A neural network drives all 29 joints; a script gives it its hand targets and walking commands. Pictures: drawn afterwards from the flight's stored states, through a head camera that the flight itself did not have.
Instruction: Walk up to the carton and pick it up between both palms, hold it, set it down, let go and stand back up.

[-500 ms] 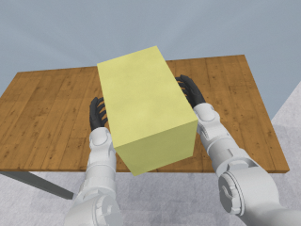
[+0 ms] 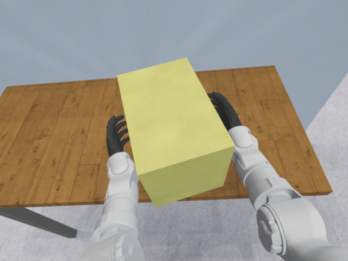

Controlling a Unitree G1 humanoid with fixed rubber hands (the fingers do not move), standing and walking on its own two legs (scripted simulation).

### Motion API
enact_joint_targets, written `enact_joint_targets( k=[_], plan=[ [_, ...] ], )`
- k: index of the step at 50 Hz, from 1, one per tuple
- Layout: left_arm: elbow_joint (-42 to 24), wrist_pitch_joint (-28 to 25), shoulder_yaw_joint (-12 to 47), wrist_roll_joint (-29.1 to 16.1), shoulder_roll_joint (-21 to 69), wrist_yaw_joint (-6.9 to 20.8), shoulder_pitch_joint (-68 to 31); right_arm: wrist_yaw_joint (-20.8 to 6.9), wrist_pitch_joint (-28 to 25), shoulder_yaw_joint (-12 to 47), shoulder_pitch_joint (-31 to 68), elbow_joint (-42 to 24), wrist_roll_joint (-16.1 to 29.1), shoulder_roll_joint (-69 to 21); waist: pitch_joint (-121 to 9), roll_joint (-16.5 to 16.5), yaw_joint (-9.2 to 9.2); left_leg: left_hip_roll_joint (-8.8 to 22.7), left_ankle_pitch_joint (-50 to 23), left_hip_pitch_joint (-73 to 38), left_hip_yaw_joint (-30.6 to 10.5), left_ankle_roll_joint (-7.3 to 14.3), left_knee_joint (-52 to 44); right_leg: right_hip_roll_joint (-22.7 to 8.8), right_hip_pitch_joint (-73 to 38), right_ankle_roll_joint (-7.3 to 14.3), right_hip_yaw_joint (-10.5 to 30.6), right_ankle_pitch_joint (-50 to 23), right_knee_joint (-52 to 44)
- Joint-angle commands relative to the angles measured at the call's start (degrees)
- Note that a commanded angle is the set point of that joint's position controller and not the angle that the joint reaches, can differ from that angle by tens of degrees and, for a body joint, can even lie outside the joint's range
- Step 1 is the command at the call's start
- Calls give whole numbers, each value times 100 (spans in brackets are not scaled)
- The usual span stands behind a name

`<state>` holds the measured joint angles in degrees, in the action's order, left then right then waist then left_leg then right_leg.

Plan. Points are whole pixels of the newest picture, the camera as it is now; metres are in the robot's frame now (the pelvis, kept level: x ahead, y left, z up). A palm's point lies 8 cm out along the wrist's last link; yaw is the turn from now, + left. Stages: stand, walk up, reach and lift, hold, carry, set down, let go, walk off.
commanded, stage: reach and lift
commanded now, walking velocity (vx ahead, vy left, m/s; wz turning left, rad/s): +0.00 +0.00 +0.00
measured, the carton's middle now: (171, 131) +0.43 +0.06 +0.03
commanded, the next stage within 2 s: none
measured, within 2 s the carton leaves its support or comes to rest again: leaves its support in 0.46 s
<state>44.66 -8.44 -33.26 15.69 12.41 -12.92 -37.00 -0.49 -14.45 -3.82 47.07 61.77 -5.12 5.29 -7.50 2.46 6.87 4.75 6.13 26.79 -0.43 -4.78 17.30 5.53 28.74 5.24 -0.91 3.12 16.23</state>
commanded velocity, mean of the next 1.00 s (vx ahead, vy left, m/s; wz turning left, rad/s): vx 0.00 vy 0.00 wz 0.00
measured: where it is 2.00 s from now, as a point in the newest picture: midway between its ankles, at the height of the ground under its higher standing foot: outside the picture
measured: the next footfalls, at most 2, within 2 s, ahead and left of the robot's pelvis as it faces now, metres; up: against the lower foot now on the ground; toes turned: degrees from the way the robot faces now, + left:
none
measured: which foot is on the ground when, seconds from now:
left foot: down 0.00-1.00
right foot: down 0.00-1.00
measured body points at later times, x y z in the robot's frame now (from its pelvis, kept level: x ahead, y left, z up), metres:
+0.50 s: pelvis -0.01 +0.01 +0.00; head +0.03 +0.04 +0.44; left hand +0.34 +0.22 +0.04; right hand +0.42 -0.04 +0.07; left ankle +0.00 +0.17 -0.74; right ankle +0.03 -0.05 -0.74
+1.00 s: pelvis +0.01 +0.00 +0.00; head -0.01 -0.02 +0.45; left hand +0.35 +0.22 +0.13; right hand +0.41 -0.05 +0.15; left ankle +0.00 +0.17 -0.74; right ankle +0.03 -0.05 -0.74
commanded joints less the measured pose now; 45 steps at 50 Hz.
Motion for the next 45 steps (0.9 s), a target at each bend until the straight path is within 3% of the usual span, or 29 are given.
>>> enact_joint_targets(
  k=[1,2,5,6,7,8,9,11,12,13,14,15,16,19,23,24,25,27,28,29,30,31,33,34,36,39,41,44,45],
  plan=[
    [-962,-546,2172,201,2339,747,-3626,-247,-805,1416,3562,-1583,-58,-3504,-4755,-902,628,-388,-993,375,229,275,-31,-944,-4582,-870,397,-3606,832],
    [-1325,-555,2454,110,2422,725,-3733,-208,-809,1343,3433,-1746,-134,-3455,-5003,-880,339,-413,-1209,272,218,251,97,-933,-4599,-841,407,-3796,841],
    [-1158,-451,2811,102,2740,752,-3463,-281,-932,1450,3561,-1810,-23,-3639,-4785,-676,394,-449,-1120,149,309,229,51,-766,-4252,-667,270,-3283,720],
    [-1409,-390,3121,-120,2729,836,-3486,-216,-901,1673,3439,-2176,81,-3749,-4773,-754,204,-485,-1205,29,336,279,97,-741,-4481,-689,214,-3461,739],
    [-1294,-416,3026,-47,2809,763,-3508,-264,-899,1600,3681,-1905,99,-3635,-4659,-771,393,-417,-1293,-101,279,319,107,-597,-4098,-575,112,-3149,792],
    [-1613,-404,3232,-153,2739,793,-3681,-185,-849,1492,3234,-1949,-17,-3793,-4658,-801,94,-475,-1265,-287,348,343,177,-608,-4050,-561,174,-2962,676],
    [-1787,-378,3534,-213,2931,706,-3684,-283,-921,1470,3423,-1894,90,-3470,-4645,-467,116,-431,-1515,-600,297,232,228,-531,-3684,-467,78,-2568,658],
    [-1393,-245,3585,-245,2849,707,-3703,-362,-788,1150,3365,-1507,-9,-3184,-4230,-495,64,-350,-968,-940,333,271,164,-440,-3067,-332,-36,-1110,428],
    [-1901,-249,3974,-411,3125,657,-3778,-359,-853,1329,3450,-1984,43,-3444,-4684,-447,69,-330,-1307,-1177,287,258,306,-401,-2776,-266,-44,-1209,458],
    [-1941,-189,4262,-599,3211,668,-3884,-322,-769,1329,3445,-2165,44,-3457,-4567,-492,-200,-356,-1418,-1373,241,229,379,-444,-2631,-315,-15,-1248,396],
    [-2400,-94,4380,-525,3409,518,-4033,-444,-756,1283,3582,-1911,210,-3090,-4559,-67,-27,-302,-1722,-1606,163,132,415,-338,-2286,-223,-147,-1017,499],
    [-2079,50,4536,-507,3469,479,-4149,-513,-686,1192,3796,-1813,159,-3069,-4510,45,-184,-280,-1480,-1714,142,102,445,-293,-1796,-180,-172,-522,329],
    [-2421,124,4742,-612,3560,435,-4129,-505,-634,1324,3915,-2385,237,-3156,-4954,-115,-125,-242,-1576,-1917,67,169,525,-266,-1632,-202,-143,-598,376],
    [-2738,490,5201,-826,3659,272,-3869,-550,-322,1531,3620,-2456,447,-3090,-5298,28,-223,-209,-2125,-2094,-30,68,780,-237,-1404,-95,-106,-677,241],
    [-3620,1057,5791,-1085,3835,150,-3811,-391,257,1990,3232,-2792,926,-3534,-5253,319,-498,-317,-2405,-2272,-194,42,990,-227,-1759,-221,-146,-965,274],
    [-3308,1197,5471,-895,3686,135,-3720,-448,402,1914,3227,-2630,1004,-3465,-4734,420,-336,-268,-1933,-2218,-181,50,895,-243,-1686,-243,-104,-426,201],
    [-3629,1363,5828,-1098,3795,163,-4211,-412,531,1789,3450,-2986,994,-3605,-4986,390,-557,-327,-1484,-2073,-223,32,836,-289,-1619,-281,-124,-382,279],
    [-3443,1620,5432,-1064,3542,185,-3934,-409,798,2059,3681,-3332,1112,-3689,-4506,194,-91,-365,-1046,-1471,-119,170,765,-368,-2088,-329,37,-134,290],
    [-3618,1744,5592,-1271,3512,161,-4225,-435,970,2073,3907,-3468,1190,-3818,-4596,234,-58,-410,-871,-1264,-160,229,706,-432,-2156,-367,97,-78,414],
    [-3754,1865,5730,-1414,3417,234,-4386,-318,1131,2226,3905,-3784,1183,-4187,-4715,-101,-248,-479,-869,-1220,-141,321,749,-490,-2449,-484,148,-518,426],
    [-3933,1937,5775,-1422,3484,201,-4502,-357,1253,2162,3931,-3553,1319,-4051,-4814,222,-213,-449,-1017,-1262,-174,255,764,-451,-2366,-466,74,-536,543],
    [-3655,2087,5744,-1564,3369,228,-4344,-327,1463,2288,4084,-3731,1377,-4167,-4652,75,-78,-501,-736,-1062,-199,324,717,-462,-2379,-484,163,-168,458],
    [-4076,2275,5858,-1713,3302,306,-4719,-189,1705,2378,4368,-4308,1545,-4371,-5037,62,-249,-540,-770,-1031,-240,379,818,-507,-2753,-611,234,-703,630],
    [-3775,2410,5598,-1656,3196,301,-4658,-210,1923,2391,4616,-4123,1604,-4282,-4759,86,-62,-559,-532,-730,-243,401,727,-495,-2750,-609,248,-393,657],
    [-4270,2446,5656,-1911,3033,381,-4908,-114,2185,2434,4198,-4133,1646,-4506,-4793,-79,-250,-625,-657,-547,-304,447,761,-615,-3211,-724,385,-908,750],
    [-4631,2636,5354,-2025,2788,520,-4851,63,2613,2886,3956,-4525,2042,-4862,-4763,-295,-189,-679,-1021,-541,-352,518,837,-702,-3839,-880,479,-1941,906],
    [-4497,2812,5349,-2000,2678,628,-4610,178,2764,2954,4043,-4842,2065,-4658,-4549,-327,-304,-672,-904,-652,-465,453,687,-831,-4096,-1033,523,-2445,908],
    [-4517,3026,5013,-1917,2329,1015,-4760,471,3090,2628,3506,-4678,1902,-4926,-3909,-550,-821,-735,-611,-967,-538,532,472,-887,-4278,-1158,547,-2585,717],
    [-4418,3144,5141,-1982,2407,1137,-4643,575,3070,2704,3676,-5134,1961,-4951,-3781,-569,-1022,-772,-520,-1022,-551,505,426,-952,-4337,-1264,559,-2989,705]
  ],
)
